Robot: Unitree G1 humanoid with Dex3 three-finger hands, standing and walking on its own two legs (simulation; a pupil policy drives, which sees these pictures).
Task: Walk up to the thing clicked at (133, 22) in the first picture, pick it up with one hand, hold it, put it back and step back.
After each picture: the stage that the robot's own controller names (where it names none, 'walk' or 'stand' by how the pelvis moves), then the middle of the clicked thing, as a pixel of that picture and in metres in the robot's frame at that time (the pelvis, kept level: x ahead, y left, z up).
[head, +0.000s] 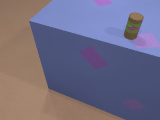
stand; (133, 26) +0.68 -0.22 +0.03
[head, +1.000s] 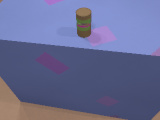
walk; (83, 23) +0.63 +0.04 +0.06
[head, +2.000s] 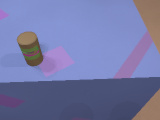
stand; (31, 49) +0.45 +0.21 +0.07
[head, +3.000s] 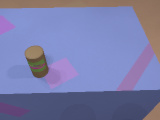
stand; (37, 62) +0.43 +0.20 +0.03
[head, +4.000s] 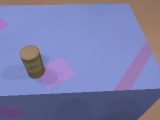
stand; (33, 62) +0.41 +0.20 +0.03
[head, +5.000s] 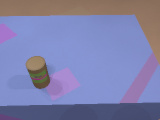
stand; (38, 73) +0.39 +0.19 +0.03
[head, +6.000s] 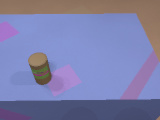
stand; (40, 69) +0.41 +0.18 +0.03
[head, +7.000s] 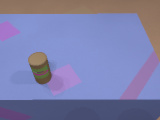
stand; (40, 68) +0.41 +0.18 +0.03
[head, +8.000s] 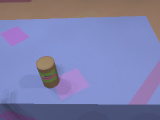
rise first; (48, 72) +0.39 +0.18 +0.03
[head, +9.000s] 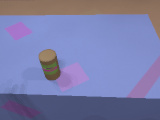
go down; (50, 65) +0.42 +0.18 +0.03
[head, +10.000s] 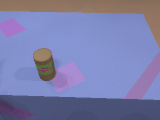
go down; (45, 65) +0.42 +0.17 +0.04
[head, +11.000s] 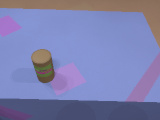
go down; (43, 66) +0.41 +0.16 +0.04
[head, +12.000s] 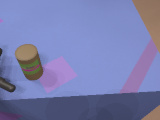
close in; (30, 63) +0.40 +0.18 +0.06
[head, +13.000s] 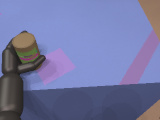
close; (28, 52) +0.42 +0.18 +0.08
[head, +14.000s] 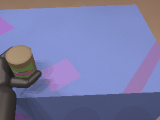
lift; (24, 66) +0.34 +0.19 +0.14
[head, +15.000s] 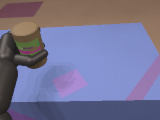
lift; (31, 46) +0.33 +0.16 +0.25
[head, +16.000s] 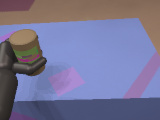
hold; (29, 53) +0.33 +0.17 +0.22
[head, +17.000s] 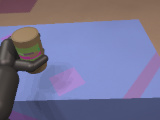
hold; (31, 51) +0.33 +0.16 +0.22
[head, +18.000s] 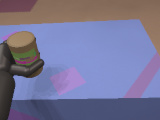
crouch; (26, 55) +0.32 +0.17 +0.22
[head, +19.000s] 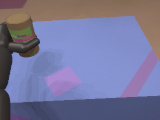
crouch; (24, 35) +0.40 +0.18 +0.22
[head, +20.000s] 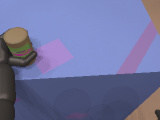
lower; (21, 48) +0.43 +0.19 +0.09
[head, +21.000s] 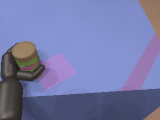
lower; (29, 61) +0.39 +0.18 +0.08
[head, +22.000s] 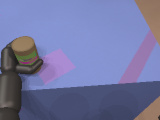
lower; (27, 56) +0.42 +0.18 +0.08
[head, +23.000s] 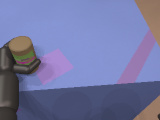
lower; (25, 56) +0.42 +0.18 +0.08
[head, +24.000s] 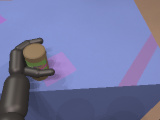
open; (37, 63) +0.40 +0.16 +0.07
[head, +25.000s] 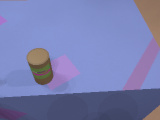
sink last; (41, 67) +0.38 +0.14 +0.07
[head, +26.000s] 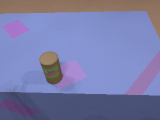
stand; (51, 68) +0.40 +0.16 +0.05
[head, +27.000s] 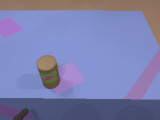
stand; (49, 72) +0.38 +0.15 +0.04
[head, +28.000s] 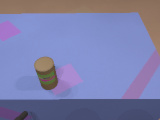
stand; (46, 74) +0.38 +0.16 +0.04
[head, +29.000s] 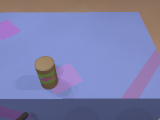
stand; (47, 73) +0.38 +0.16 +0.04
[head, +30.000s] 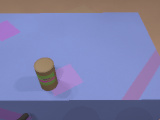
stand; (46, 74) +0.37 +0.16 +0.04
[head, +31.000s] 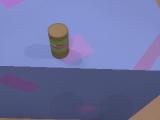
walk; (59, 42) +0.46 +0.10 +0.06
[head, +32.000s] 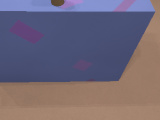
walk; out of the picture +0.77 +0.16 +0.06
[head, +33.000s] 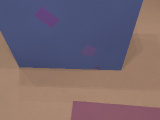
stand; out of the picture +1.08 +0.14 +0.05
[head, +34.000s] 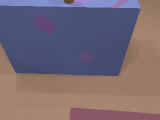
stand; out of the picture +1.05 +0.13 +0.03
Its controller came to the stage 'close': yes
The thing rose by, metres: 0.21
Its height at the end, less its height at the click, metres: +0.00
